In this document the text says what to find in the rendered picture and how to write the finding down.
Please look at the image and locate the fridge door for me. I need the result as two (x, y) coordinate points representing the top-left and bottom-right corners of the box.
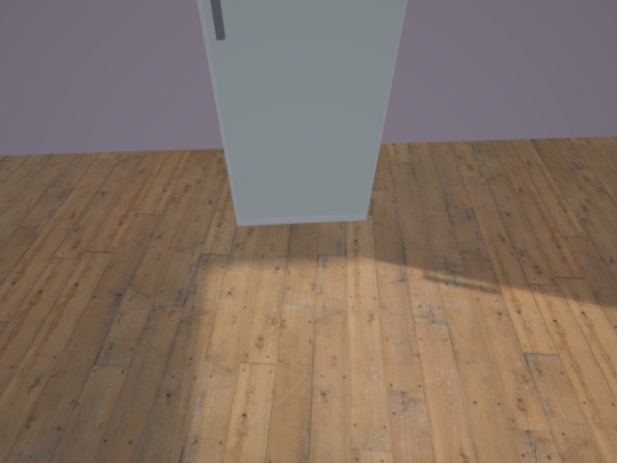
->
(202, 0), (405, 219)

